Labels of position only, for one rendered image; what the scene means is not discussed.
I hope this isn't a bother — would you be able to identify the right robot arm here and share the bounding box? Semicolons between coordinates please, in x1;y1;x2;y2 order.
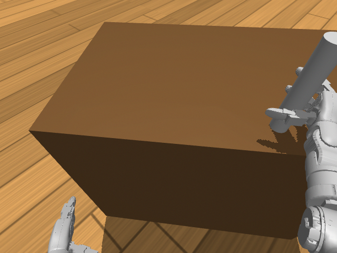
298;121;337;253

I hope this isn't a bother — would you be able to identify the right robot hand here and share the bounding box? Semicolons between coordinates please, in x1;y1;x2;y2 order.
265;67;337;129

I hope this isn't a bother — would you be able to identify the can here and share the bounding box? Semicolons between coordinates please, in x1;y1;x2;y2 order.
270;32;337;133

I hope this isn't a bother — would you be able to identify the left robot hand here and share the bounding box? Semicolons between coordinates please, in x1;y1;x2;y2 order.
47;196;99;253

